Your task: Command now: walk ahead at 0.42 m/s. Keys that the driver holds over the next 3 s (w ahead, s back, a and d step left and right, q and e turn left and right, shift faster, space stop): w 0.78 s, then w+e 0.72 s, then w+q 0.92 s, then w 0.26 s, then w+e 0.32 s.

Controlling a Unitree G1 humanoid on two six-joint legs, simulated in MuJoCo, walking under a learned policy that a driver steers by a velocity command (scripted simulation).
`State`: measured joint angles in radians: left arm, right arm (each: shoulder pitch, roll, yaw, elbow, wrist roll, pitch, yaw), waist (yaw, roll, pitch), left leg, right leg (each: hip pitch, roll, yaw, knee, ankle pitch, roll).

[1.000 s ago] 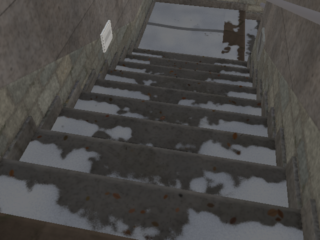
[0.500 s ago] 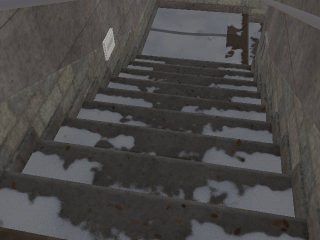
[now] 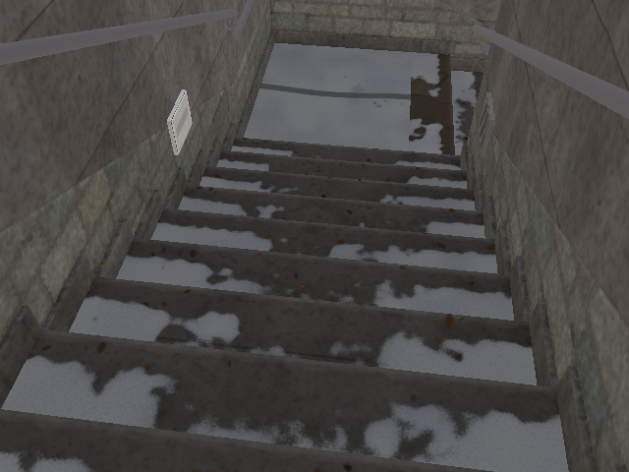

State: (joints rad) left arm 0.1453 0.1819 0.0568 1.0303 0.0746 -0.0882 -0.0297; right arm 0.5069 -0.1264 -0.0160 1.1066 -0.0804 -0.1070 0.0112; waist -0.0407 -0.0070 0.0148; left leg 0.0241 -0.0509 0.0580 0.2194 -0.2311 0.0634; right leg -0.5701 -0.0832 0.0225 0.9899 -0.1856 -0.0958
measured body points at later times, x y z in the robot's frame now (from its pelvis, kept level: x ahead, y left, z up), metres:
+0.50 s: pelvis +0.21 -0.06 -0.02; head +0.23 -0.05 +0.43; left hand +0.12 +0.16 -0.17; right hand +0.36 -0.28 -0.14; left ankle +0.33 +0.09 -0.69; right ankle +0.15 -0.14 -0.75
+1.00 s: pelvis +0.48 +0.01 -0.17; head +0.50 +0.01 +0.28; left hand +0.52 +0.24 -0.32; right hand +0.42 -0.22 -0.31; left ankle +0.46 +0.09 -0.90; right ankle +0.53 -0.16 -0.81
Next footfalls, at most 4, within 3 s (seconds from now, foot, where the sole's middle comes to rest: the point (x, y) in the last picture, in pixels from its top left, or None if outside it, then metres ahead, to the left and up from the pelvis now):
0.22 right None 0.19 -0.14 -0.78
0.76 left None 0.50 0.09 -0.93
1.38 right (392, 413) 0.80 -0.22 -1.08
1.88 left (336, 332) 1.17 -0.09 -1.23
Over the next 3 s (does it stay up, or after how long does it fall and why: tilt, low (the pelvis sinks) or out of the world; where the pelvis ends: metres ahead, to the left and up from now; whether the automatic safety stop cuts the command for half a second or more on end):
stays up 1.61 -0.25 -0.65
